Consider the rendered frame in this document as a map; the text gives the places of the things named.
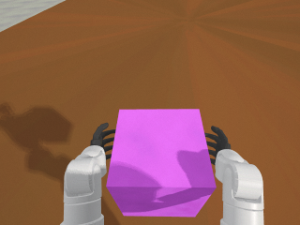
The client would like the right robot forearm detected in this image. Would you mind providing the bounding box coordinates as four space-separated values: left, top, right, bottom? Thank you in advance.
215 149 264 225

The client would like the left robot forearm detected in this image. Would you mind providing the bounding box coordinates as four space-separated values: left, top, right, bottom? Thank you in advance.
60 145 107 225

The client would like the carton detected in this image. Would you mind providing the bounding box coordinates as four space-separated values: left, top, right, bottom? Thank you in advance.
106 109 217 218

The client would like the right robot hand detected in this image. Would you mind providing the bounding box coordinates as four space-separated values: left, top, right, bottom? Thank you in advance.
204 126 231 165

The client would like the left robot hand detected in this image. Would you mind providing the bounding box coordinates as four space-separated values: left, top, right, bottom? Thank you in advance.
90 123 116 160

